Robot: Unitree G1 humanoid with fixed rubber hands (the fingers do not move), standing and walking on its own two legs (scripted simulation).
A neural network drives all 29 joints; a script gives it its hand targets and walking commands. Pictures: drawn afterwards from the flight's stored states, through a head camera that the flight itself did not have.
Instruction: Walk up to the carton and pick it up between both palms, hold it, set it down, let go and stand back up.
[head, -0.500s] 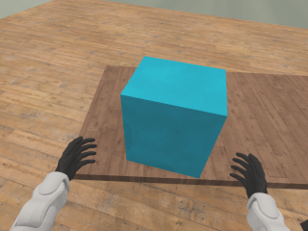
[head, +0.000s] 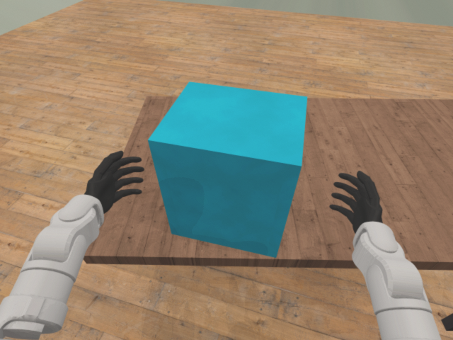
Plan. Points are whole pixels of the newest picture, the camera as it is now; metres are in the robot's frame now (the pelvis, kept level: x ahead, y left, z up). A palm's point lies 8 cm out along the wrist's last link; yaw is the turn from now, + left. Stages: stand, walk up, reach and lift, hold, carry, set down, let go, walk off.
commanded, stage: reach and lift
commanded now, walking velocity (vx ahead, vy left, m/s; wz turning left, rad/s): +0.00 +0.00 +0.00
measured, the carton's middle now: (233, 171) +0.49 +0.01 +0.02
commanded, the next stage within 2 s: none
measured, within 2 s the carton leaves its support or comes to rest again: neither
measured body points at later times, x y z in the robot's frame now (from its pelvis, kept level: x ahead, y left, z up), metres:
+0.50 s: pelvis +0.00 +0.01 +0.00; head -0.01 +0.02 +0.45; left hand +0.41 +0.24 +0.20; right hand +0.37 -0.20 +0.15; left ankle +0.02 +0.11 -0.73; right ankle +0.06 -0.13 -0.73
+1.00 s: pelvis +0.00 +0.00 +0.00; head +0.00 +0.02 +0.45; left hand +0.47 +0.21 +0.24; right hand +0.39 -0.25 +0.18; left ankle +0.02 +0.11 -0.73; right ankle +0.06 -0.13 -0.73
